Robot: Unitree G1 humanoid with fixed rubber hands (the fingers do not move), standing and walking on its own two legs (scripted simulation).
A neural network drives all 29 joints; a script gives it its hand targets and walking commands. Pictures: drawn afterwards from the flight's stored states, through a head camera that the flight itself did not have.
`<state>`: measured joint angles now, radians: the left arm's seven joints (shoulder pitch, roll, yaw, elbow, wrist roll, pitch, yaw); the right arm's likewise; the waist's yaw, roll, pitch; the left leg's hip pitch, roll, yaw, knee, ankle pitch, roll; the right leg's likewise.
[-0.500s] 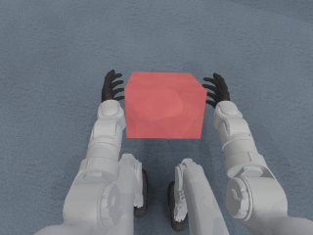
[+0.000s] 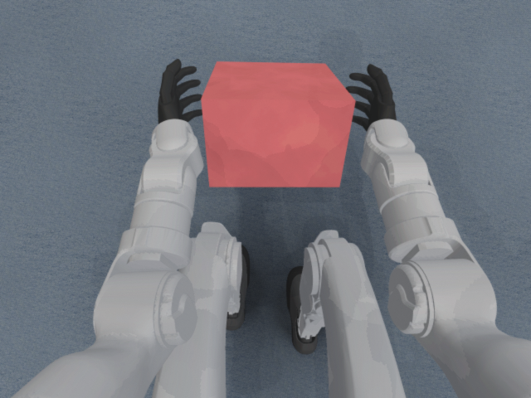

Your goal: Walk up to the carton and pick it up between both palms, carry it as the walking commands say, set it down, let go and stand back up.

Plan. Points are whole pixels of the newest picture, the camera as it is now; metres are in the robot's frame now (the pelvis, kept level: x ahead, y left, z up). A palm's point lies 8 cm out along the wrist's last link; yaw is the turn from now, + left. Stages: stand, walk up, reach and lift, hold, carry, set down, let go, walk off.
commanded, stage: set down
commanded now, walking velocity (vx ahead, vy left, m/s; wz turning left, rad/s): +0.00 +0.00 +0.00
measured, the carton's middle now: (273, 119) +0.51 +0.02 -0.20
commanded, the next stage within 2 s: none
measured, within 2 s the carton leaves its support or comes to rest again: neither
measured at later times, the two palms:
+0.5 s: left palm (188, 128) +0.49 +0.16 -0.18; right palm (357, 135) +0.49 -0.13 -0.19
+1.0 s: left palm (187, 114) +0.52 +0.17 -0.22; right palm (349, 125) +0.52 -0.13 -0.23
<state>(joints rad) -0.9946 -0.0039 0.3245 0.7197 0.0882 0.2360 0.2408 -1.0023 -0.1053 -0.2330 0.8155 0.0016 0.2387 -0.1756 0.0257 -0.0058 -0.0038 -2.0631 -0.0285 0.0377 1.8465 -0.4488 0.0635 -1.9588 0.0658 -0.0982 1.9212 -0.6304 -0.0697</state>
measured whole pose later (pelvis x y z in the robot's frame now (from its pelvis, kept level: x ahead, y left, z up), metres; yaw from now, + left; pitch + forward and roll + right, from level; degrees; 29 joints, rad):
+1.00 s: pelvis -0.03 +0.01 -0.09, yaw +0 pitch +25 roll -2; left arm -1.50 0.27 0.19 1.07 -0.15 0.19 0.23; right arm -1.44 -0.28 -0.10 1.02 0.13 0.20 -0.11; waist 0.02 0.03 0.52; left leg -2.14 -0.04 0.06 2.14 -0.43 0.07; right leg -2.03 0.06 -0.11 2.24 -0.65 -0.06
